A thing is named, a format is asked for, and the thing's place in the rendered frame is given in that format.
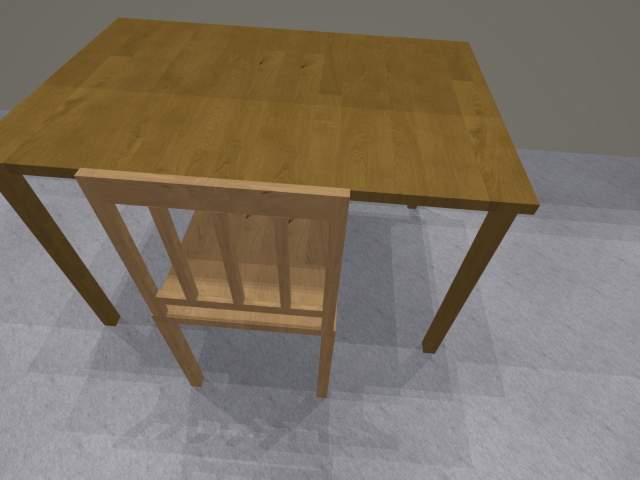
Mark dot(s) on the table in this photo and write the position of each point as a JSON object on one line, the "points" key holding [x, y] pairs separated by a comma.
{"points": [[396, 120]]}

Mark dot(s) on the chair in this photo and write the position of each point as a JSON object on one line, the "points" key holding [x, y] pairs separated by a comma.
{"points": [[256, 255]]}

